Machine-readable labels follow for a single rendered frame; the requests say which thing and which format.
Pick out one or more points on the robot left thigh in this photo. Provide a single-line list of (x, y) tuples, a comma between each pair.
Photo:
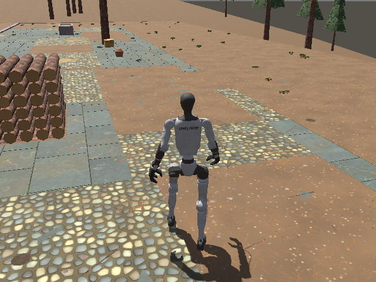
[(174, 171)]

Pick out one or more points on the left robot foot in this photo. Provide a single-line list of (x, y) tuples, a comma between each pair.
[(170, 221)]

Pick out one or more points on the robot right hand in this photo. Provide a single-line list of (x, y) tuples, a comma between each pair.
[(212, 157)]

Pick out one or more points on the robot left forearm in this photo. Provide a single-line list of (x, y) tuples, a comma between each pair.
[(158, 158)]

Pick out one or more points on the robot right upper arm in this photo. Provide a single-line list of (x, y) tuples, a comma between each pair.
[(209, 133)]

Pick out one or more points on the robot left upper arm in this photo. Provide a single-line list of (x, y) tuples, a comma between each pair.
[(168, 125)]

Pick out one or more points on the robot right forearm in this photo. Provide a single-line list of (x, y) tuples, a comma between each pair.
[(215, 152)]

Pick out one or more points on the robot left hand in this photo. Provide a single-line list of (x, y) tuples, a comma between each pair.
[(152, 174)]

